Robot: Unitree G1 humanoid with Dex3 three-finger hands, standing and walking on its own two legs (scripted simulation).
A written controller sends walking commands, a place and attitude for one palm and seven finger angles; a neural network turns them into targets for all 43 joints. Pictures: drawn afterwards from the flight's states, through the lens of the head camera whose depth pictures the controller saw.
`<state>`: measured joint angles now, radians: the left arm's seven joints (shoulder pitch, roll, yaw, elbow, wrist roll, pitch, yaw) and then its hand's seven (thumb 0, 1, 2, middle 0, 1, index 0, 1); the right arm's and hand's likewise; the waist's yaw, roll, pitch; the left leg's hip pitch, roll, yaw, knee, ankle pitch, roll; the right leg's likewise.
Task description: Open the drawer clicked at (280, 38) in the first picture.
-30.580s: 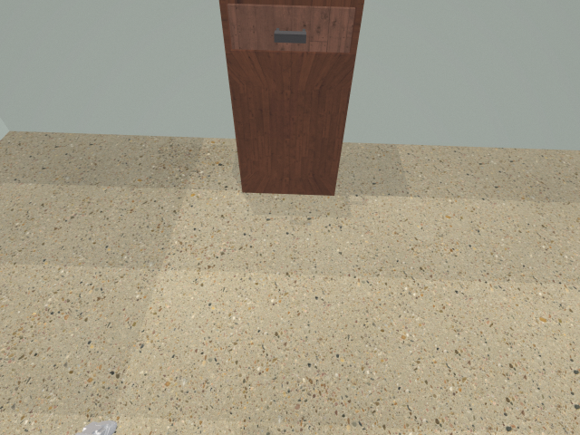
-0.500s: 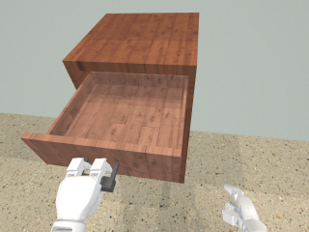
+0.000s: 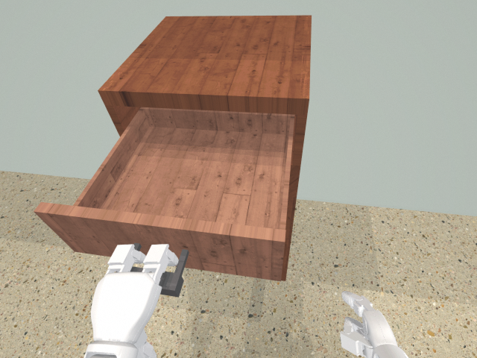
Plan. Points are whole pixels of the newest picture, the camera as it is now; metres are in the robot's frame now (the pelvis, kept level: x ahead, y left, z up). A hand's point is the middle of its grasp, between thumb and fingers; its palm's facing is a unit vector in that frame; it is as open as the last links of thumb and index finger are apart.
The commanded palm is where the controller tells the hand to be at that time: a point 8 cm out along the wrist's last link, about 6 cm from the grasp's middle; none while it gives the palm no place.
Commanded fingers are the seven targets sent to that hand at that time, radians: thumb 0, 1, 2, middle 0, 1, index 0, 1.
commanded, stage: lift the hand off the handle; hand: left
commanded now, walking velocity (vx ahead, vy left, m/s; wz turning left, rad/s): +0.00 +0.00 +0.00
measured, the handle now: (154, 266) +0.24 +0.19 +0.04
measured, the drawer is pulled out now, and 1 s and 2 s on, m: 0.30 0.29 0.29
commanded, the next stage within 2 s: draw the hand back to the body in 1.44 s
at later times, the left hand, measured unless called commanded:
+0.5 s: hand (140, 282) +0.20 +0.18 +0.06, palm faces +0.08 -0.15 -0.99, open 13.7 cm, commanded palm +0.17 +0.18 +0.12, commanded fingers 0.00 -0.50 0.30 -0.30 -1.20 -0.30 -1.20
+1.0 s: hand (116, 254) +0.21 +0.20 +0.13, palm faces +0.16 -0.17 -0.97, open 13.8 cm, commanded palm +0.16 +0.19 +0.19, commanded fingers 0.00 -0.50 0.30 -0.30 -1.20 -0.30 -1.20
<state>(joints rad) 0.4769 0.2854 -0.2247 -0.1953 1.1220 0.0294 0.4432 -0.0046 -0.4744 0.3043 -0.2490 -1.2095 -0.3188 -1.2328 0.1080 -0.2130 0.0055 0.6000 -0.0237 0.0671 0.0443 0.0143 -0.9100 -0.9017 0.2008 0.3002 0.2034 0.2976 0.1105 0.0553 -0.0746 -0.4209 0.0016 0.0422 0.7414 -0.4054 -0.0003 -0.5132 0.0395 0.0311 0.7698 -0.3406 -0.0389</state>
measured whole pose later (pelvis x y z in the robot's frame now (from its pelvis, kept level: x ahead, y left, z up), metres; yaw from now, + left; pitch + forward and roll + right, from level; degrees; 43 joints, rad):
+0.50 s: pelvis +0.00 +0.00 +0.01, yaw +0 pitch +1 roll +1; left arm 0.38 0.34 -0.21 -0.22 1.04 0.08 0.29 -0.01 -0.49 0.30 -0.33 -1.22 -0.35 -1.23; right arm 0.07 -0.21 0.02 0.60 -0.02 0.08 0.02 0.01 -0.91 -0.90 0.20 0.30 0.20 0.30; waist 0.10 0.07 -0.04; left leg -0.28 0.01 0.03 0.62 -0.35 0.00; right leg -0.37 0.04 0.02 0.64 -0.29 -0.04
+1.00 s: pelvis +0.02 +0.01 +0.02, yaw +0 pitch -1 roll +0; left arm 0.44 0.40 -0.17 -0.52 0.96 0.18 0.15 -0.01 -0.49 0.30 -0.32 -1.20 -0.32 -1.21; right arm 0.06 -0.24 0.06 0.57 0.02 0.13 0.06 0.02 -0.91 -0.90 0.20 0.30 0.20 0.30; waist 0.12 0.11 -0.04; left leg -0.17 0.00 0.03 0.52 -0.34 0.01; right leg -0.25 0.04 0.03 0.53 -0.27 -0.02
